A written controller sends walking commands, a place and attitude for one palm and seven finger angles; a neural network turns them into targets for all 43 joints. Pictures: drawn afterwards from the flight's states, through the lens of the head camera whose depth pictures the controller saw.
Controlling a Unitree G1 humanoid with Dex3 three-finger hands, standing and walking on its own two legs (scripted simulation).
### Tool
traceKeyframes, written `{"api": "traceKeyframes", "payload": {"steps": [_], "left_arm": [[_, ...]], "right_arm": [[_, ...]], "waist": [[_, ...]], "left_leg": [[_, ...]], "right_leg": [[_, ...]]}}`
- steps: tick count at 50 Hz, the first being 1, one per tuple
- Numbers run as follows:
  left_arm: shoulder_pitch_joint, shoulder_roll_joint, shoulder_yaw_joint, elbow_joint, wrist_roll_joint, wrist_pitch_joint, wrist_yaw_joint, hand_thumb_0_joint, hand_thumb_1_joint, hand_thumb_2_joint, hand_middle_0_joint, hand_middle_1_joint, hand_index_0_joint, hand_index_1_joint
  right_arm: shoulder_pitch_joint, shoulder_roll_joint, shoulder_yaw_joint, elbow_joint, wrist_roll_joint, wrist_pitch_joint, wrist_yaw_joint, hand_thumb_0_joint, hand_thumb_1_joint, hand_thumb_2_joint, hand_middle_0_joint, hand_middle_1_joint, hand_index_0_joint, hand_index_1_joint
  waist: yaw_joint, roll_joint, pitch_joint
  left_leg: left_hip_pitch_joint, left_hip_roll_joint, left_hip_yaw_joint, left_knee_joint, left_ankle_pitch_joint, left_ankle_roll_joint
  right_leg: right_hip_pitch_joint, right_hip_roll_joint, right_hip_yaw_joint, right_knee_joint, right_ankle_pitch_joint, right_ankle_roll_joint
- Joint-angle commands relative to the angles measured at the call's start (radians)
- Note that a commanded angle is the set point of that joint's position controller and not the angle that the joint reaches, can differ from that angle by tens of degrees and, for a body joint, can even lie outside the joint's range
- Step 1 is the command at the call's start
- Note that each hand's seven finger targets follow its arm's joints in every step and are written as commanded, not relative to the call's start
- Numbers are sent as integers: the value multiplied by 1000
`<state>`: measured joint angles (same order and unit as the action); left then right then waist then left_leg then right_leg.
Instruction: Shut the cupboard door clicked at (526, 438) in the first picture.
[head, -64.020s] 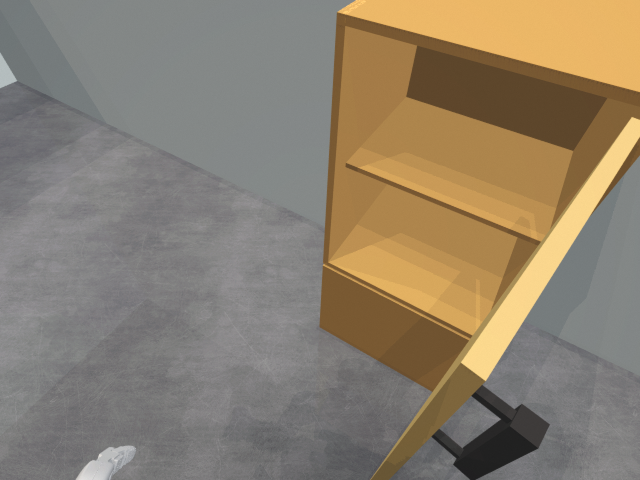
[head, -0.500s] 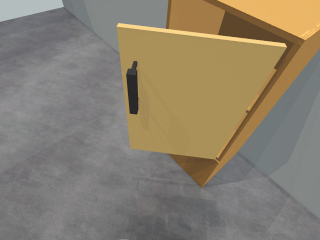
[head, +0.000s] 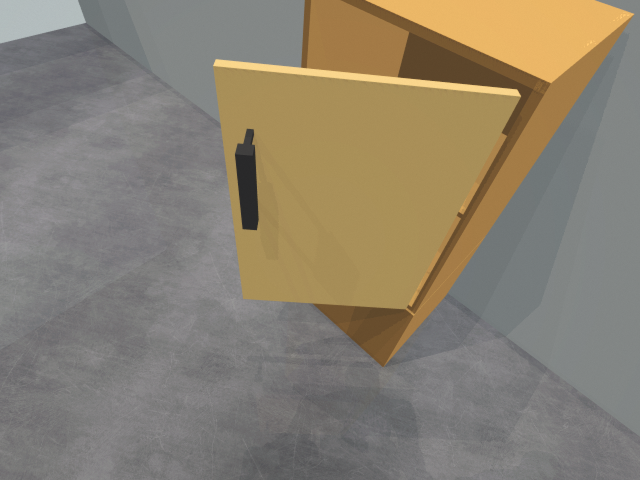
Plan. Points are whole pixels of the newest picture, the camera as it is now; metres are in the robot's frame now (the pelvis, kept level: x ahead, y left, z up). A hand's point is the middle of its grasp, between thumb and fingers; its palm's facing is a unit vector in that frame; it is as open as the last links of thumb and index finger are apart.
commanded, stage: come to a stop and stand still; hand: left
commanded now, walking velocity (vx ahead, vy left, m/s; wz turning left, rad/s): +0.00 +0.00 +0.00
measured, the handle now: (250, 181) +0.53 +0.13 +0.04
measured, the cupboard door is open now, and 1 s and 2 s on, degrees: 42 42 42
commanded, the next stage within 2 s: look again from close up in 0.64 s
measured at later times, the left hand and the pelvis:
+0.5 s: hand out of the picture +0.00 +0.11 -0.18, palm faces +0.05 -0.98 -0.18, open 7.3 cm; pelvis +0.00 -0.06 -0.01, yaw +1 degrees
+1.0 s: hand out of the picture +0.02 +0.15 -0.19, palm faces +0.01 -0.98 -0.21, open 7.4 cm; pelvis +0.01 -0.03 -0.02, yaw -1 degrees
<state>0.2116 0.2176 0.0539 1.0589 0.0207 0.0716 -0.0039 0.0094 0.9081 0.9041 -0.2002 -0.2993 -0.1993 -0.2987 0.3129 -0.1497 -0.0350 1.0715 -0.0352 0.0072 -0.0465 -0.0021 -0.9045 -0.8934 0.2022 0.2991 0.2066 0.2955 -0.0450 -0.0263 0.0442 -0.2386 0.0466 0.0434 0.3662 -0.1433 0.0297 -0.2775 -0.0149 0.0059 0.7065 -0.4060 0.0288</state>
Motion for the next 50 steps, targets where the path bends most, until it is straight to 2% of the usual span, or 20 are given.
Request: {"api": "traceKeyframes", "payload": {"steps": [1,2,3,4,5,6,8,11,14,16,29,36,37,38,39,40,43,44,47,50], "left_arm": [[84,10,2,-17,-8,-31,9,0,900,900,-200,-300,-200,-300],[110,18,4,-2,-6,-36,14,0,900,900,-200,-300,-200,-300],[121,43,6,3,-3,-43,21,0,900,900,-200,-300,-200,-300],[105,84,7,5,-1,-53,29,0,900,900,-200,-300,-200,-300],[69,119,7,-4,-2,-58,30,0,900,900,-200,-300,-200,-300],[27,131,3,-22,0,-55,29,0,900,900,-200,-300,-200,-300],[7,79,-6,-12,-5,-75,31,0,900,900,-200,-300,-200,-300],[15,39,-21,4,-16,-89,30,0,900,900,-200,-300,-200,-300],[43,21,-25,17,-17,-88,33,0,900,900,-200,-300,-200,-300],[55,34,-22,27,-18,-83,33,0,900,900,-200,-300,-200,-300],[116,14,-27,54,-11,-87,37,0,900,900,-200,-300,-200,-300],[142,6,-30,68,-12,-87,37,0,900,900,-200,-300,-200,-300],[248,34,-31,88,6,-131,82,0,900,900,-200,-300,-200,-300],[202,85,-24,39,2,-137,76,0,900,900,-200,-300,-200,-300],[176,87,-22,25,3,-141,68,0,900,900,-200,-300,-200,-300],[152,74,-27,22,4,-138,66,0,900,900,-200,-300,-200,-300],[153,13,-38,-2,-5,-131,63,0,900,900,-200,-300,-200,-300],[156,14,-40,-6,-3,-124,63,0,900,900,-200,-300,-200,-300],[152,26,-42,-12,-3,-102,55,0,900,900,-200,-300,-200,-300],[139,40,-45,-23,-3,-95,49,0,900,900,-200,-300,-200,-300]], "right_arm": [[10,-188,-42,-20,10,-5,-2,0,-900,-900,200,300,200,300],[8,-169,-41,-16,15,-3,2,0,-900,-900,200,300,200,300],[15,-136,-35,-13,19,-2,7,0,-900,-900,200,300,200,300],[15,-81,-20,-14,24,3,12,0,-900,-900,200,300,200,300],[16,-50,-7,-22,21,7,17,0,-900,-900,200,300,200,300],[26,-50,-6,-23,14,11,24,0,-900,-900,200,300,200,300],[40,-55,-7,6,5,10,24,0,-900,-900,200,300,200,300],[97,-62,3,43,14,-8,20,0,-900,-900,200,300,200,300],[82,-78,4,55,18,-16,13,0,-900,-900,200,300,200,300],[57,-77,6,58,20,-15,11,0,-900,-900,200,300,200,300],[20,-75,7,57,24,-4,4,0,-900,-900,200,300,200,300],[4,-82,12,52,24,-11,0,0,-900,-900,200,300,200,300],[-126,-96,12,-26,34,-36,15,0,-900,-900,200,300,200,300],[-59,-39,15,-65,30,-25,21,0,-900,-900,200,300,200,300],[-63,-35,17,-64,19,-22,24,0,-900,-900,200,300,200,300],[-17,-46,14,-61,23,-26,23,0,-900,-900,200,300,200,300],[23,-98,13,-62,24,-46,18,0,-900,-900,200,300,200,300],[15,-99,12,-60,23,-51,16,0,-900,-900,200,300,200,300],[-18,-106,17,-77,22,-40,15,0,-900,-900,200,300,200,300],[-25,-118,18,-81,20,-39,19,0,-900,-900,200,300,200,300]], "waist": [[52,193,-44],[62,148,-35],[68,79,-16],[63,-42,27],[41,-133,57],[28,-118,73],[25,-192,91],[10,-78,16],[28,-54,27],[35,32,22],[31,-26,43],[37,33,28],[90,46,37],[24,18,-16],[37,55,-28],[14,15,-72],[20,-13,-112],[32,70,-94],[45,57,18],[49,23,59]], "left_leg": [[-26,179,-207,-106,-121,66],[-85,141,-175,-94,-180,36],[-147,92,-137,-49,-222,1],[-194,22,-73,25,-260,-33],[-129,-8,-18,89,-237,-48],[-72,-19,-10,137,-221,-46],[-61,-1,-18,175,-138,-46],[37,24,-51,57,70,-45],[57,58,-69,18,103,-44],[63,56,-68,10,116,-44],[109,57,-47,5,58,-45],[123,60,-54,-3,89,-41],[19,42,-1,263,58,-58],[-34,6,-35,245,-190,-38],[-16,2,-17,213,-167,-36],[17,12,-20,171,-133,-34],[72,58,-80,133,144,-9],[68,63,-76,133,208,-7],[1,59,-99,79,68,3],[-24,48,-113,42,-14,8]], "right_leg": [[139,15,-48,-244,159,-20],[209,8,-41,-321,205,-23],[253,-42,28,-392,163,-37],[211,-152,157,-475,17,-77],[66,-239,224,-562,-139,-116],[-34,-255,229,-581,-203,-132],[-28,-189,185,-541,-9,-140],[41,-128,90,-417,251,-106],[62,-85,72,-418,265,-80],[80,-87,72,-400,304,-74],[74,-85,76,-444,317,-68],[96,-83,75,-424,361,-69],[83,-161,166,-399,870,2],[137,-192,172,-354,831,-48],[153,-204,168,-334,892,-78],[147,-168,117,-306,738,-97],[113,-70,68,-251,491,-75],[109,-66,56,-244,444,-74],[50,-50,57,-266,230,-65],[28,-48,63,-280,160,-61]]}}
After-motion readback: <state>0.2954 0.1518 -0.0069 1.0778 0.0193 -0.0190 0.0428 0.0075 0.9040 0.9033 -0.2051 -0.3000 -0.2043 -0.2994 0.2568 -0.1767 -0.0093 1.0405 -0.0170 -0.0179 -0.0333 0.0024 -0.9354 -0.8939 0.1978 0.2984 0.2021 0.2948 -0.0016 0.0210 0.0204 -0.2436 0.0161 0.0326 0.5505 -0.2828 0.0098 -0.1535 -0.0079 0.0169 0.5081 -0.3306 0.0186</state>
